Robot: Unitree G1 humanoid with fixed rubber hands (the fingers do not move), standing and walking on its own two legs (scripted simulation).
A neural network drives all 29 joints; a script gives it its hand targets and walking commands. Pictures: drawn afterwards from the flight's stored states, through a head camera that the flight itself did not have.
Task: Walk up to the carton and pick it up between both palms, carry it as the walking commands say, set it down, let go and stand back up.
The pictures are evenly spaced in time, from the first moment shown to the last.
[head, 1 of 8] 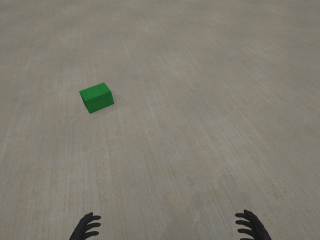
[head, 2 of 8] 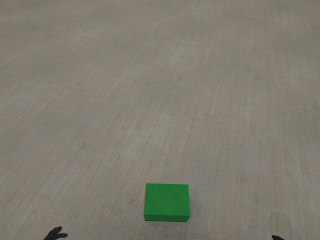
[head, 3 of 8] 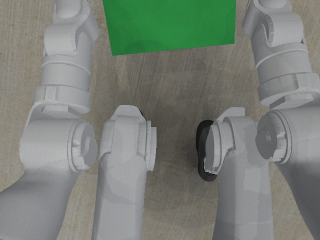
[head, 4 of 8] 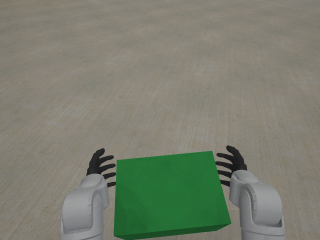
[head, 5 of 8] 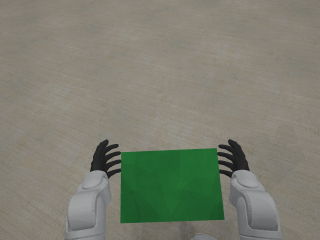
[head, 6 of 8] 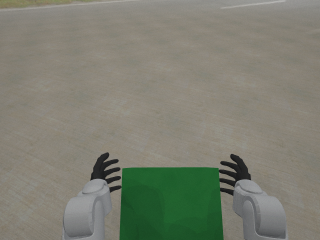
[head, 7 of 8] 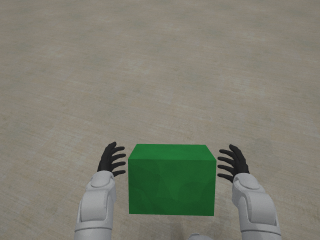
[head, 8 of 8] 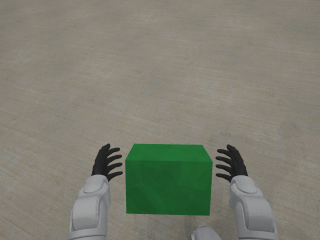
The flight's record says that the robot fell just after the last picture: no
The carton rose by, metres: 0.71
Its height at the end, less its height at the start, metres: +0.51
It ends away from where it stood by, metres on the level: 12.94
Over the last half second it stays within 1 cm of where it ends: no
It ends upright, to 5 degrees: no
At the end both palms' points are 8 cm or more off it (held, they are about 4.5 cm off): yes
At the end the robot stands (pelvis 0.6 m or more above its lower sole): yes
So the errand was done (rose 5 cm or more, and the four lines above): no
